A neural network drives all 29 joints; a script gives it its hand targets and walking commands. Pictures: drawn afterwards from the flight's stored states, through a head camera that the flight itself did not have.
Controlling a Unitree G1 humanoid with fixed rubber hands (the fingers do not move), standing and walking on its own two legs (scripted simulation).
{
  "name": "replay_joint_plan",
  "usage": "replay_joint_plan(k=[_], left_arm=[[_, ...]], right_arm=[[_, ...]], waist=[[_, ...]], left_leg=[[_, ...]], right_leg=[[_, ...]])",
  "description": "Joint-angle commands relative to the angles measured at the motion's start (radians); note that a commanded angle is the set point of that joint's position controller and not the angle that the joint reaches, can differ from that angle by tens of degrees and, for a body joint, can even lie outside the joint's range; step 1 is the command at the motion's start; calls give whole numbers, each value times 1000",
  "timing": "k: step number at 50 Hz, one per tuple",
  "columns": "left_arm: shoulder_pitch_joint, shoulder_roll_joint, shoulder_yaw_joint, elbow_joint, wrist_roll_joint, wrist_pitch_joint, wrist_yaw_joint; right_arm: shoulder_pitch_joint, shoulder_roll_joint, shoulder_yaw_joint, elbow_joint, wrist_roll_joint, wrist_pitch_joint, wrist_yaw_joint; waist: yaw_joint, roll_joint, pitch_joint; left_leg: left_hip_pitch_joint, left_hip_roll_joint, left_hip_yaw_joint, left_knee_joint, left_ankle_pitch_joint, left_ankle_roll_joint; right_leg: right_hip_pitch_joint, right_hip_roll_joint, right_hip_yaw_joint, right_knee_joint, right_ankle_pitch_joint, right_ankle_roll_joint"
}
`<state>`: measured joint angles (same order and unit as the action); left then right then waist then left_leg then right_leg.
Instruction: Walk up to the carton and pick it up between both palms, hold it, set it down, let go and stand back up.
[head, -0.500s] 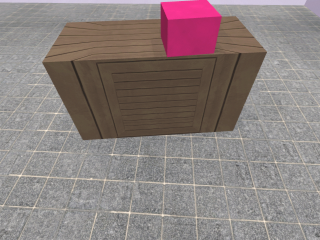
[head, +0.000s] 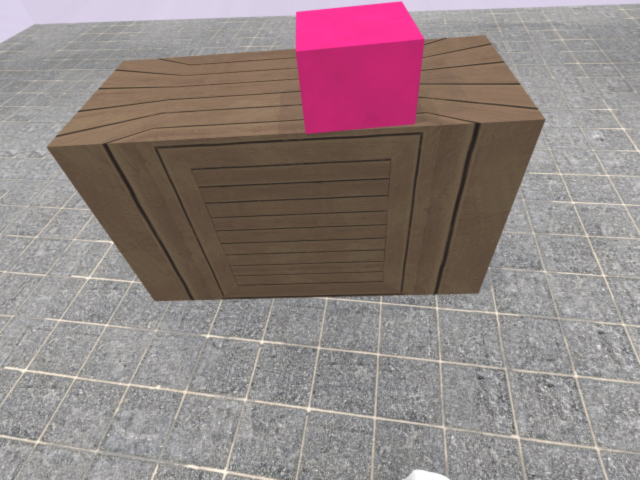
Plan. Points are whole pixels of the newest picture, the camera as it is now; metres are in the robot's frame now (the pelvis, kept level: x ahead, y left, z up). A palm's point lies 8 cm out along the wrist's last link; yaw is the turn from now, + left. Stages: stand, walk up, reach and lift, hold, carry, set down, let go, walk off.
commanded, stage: walk up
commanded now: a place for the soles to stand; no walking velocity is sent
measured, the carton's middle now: (354, 66) +0.99 -0.06 +0.07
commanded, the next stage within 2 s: none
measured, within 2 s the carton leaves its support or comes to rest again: neither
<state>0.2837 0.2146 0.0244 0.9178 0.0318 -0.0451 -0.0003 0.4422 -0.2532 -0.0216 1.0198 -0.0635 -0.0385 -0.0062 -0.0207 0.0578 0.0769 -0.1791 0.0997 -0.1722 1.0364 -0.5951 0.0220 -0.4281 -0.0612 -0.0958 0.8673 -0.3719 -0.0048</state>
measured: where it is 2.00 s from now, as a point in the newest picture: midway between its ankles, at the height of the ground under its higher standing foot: (392, 390)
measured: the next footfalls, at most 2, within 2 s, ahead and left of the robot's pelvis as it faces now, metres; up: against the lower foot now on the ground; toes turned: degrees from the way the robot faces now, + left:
left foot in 0.44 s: +0.34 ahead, +0.04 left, +0.00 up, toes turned +11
right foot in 0.94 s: +0.55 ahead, -0.21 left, +0.00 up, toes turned +1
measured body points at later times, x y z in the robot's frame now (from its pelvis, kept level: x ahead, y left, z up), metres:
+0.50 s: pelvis +0.22 -0.04 +0.01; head +0.24 -0.01 +0.46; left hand +0.11 +0.18 -0.14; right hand +0.35 -0.25 -0.11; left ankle +0.31 +0.04 -0.70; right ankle +0.07 -0.12 -0.68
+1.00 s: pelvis +0.43 -0.12 +0.02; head +0.46 -0.13 +0.46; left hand +0.49 +0.12 -0.12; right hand +0.44 -0.36 -0.13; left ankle +0.31 +0.03 -0.69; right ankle +0.54 -0.22 -0.70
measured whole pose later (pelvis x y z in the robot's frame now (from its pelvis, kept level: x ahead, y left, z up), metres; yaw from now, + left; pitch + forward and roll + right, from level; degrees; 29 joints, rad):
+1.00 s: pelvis +0.43 -0.12 +0.02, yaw +3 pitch -3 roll +1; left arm 0.26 0.19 -0.01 0.88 0.07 -0.03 -0.03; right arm 0.44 -0.22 -0.01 0.85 -0.07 -0.08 -0.01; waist -0.02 0.01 0.11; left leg -0.07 0.11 0.09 0.69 -0.50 -0.03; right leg -0.44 -0.06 -0.09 0.68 -0.22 -0.02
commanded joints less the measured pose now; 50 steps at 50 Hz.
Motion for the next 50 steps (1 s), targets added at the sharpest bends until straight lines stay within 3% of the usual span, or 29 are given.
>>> replay_joint_plan(k=[1,2,3,5,9,12,16,18,20,21,22,23,24,25,26,27,28,29,31,34,38,41,43,45,46,47,48,49,50], left_arm=[[116,227,35,-50,-45,-4,16],[113,160,19,-32,-29,-8,8],[120,110,7,-18,-16,-11,1],[199,47,-9,8,2,-18,-4],[290,96,-6,21,14,-28,-2],[277,131,-3,-1,16,-30,4],[349,130,-12,25,27,-14,15],[357,153,-7,33,34,-1,20],[339,153,-13,28,33,7,16],[353,135,-25,22,29,8,10],[384,112,-37,6,25,13,8],[398,130,-28,-26,9,29,0],[342,202,-2,-38,-1,47,0],[258,236,7,-61,12,46,-6],[175,230,11,-88,15,37,-10],[146,199,10,-87,10,33,-15],[155,143,1,-80,5,31,-21],[169,93,-10,-80,6,29,-26],[185,51,-18,-78,15,30,-32],[177,32,-20,-72,15,36,-45],[80,56,-24,-95,17,40,-58],[-27,89,-22,-123,30,27,-55],[-47,103,-16,-127,36,20,-46],[39,116,-3,-93,38,13,-33],[151,136,12,-58,38,3,-26],[269,195,38,-11,36,-5,-19],[321,243,61,-2,42,-3,-16],[283,282,72,-19,-2,13,-5],[223,272,76,-39,-40,34,7]], right_arm=[[47,-20,17,-89,15,-13,-3],[23,-7,15,-100,23,-16,0],[9,-7,13,-112,30,-19,2],[-12,-25,6,-118,28,-18,7],[-82,-13,12,-159,10,-1,17],[-237,-15,24,-224,22,-2,17],[-334,2,32,-259,14,-10,15],[-243,1,24,-237,4,-12,9],[-52,-35,-2,-192,-3,-21,-6],[79,-77,-25,-163,-6,-23,-16],[212,-137,-50,-151,-16,-17,-26],[237,-194,-58,-161,11,-12,-39],[193,-209,-77,-164,49,-3,-61],[161,-179,-64,-189,63,-6,-71],[136,-140,-44,-205,71,-19,-71],[115,-107,-32,-210,62,-34,-72],[72,-90,-31,-213,56,-46,-68],[20,-65,-28,-213,47,-53,-56],[-16,-25,-19,-208,44,-62,-34],[5,-32,-19,-189,40,-74,-26],[41,-71,-25,-191,28,-78,-18],[93,-87,-24,-204,12,-82,-6],[88,-113,-31,-217,-1,-76,-5],[54,-137,-36,-228,-9,-60,-10],[46,-130,-27,-222,-6,-49,-7],[116,-75,-7,-215,-7,-41,-1],[219,1,14,-217,5,-29,3],[274,17,14,-242,31,-9,-2],[227,-10,6,-243,37,5,-12]], waist=[[16,-270,191],[6,-257,204],[-3,-251,190],[-3,-202,142],[4,-129,39],[38,-135,74],[86,-163,126],[61,-169,112],[-19,-93,30],[-69,-24,-61],[-107,78,-175],[-101,121,-181],[-117,87,-150],[-121,73,-108],[-109,29,-42],[-87,-11,12],[-50,-10,72],[-11,-2,105],[44,15,122],[71,36,146],[52,100,140],[-2,122,90],[-10,132,51],[27,108,22],[76,22,-16],[104,-133,-92],[84,-299,-205],[65,-368,-190],[90,-379,-169]], left_leg=[[-469,-9,60,331,211,7],[-416,-4,54,233,233,13],[-367,-10,64,173,243,16],[-343,-46,96,151,305,24],[-428,-85,155,46,422,19],[-460,-66,188,-165,474,-1],[-386,-90,278,-372,455,2],[-277,-95,277,-408,422,20],[-39,-126,279,-466,469,52],[136,-99,222,-471,481,83],[313,134,-152,-504,256,160],[401,358,-621,-671,76,252],[367,394,-732,-747,-169,315],[321,346,-723,-813,-186,275],[252,299,-620,-847,-43,217],[178,284,-458,-825,157,144],[86,268,-297,-801,368,107],[9,235,-188,-789,491,110],[-107,172,-61,-787,543,124],[-219,101,82,-801,532,122],[-169,69,165,-780,491,130],[-28,107,165,-715,609,134],[34,158,151,-683,670,138],[16,183,134,-596,634,121],[-34,141,166,-447,587,101],[-66,42,211,-206,509,64],[-161,-62,277,45,202,21],[-327,-144,243,202,-36,-18],[-374,-103,225,250,-61,-7]], right_leg=[[167,-283,551,-729,-234,3],[123,-225,381,-675,-50,3],[113,-186,284,-643,78,-4],[169,-149,198,-613,245,-3],[341,-176,135,-594,373,-32],[359,-198,109,-616,315,-70],[369,-189,50,-560,428,-80],[351,-207,49,-496,418,-89],[277,-167,-2,-285,404,-75],[204,-102,-58,-79,351,-60],[34,-18,-85,225,117,-23],[-173,96,0,413,-277,12],[-266,30,59,503,-225,-9],[-296,12,84,499,-165,-21],[-300,12,120,513,-120,-15],[-278,-3,144,506,-67,-6],[-238,-21,150,463,-3,1],[-189,-26,151,442,33,6],[-108,-19,144,412,52,14],[-58,-9,106,298,165,25],[-93,-42,57,77,337,34],[-90,-69,53,-114,365,31],[-40,-69,50,-188,299,22],[95,-62,58,-271,252,2],[245,-42,53,-348,295,-14],[379,-32,83,-369,325,-32],[501,-193,283,-345,353,-78],[552,-297,561,-464,302,-193],[497,-335,656,-601,77,-248]])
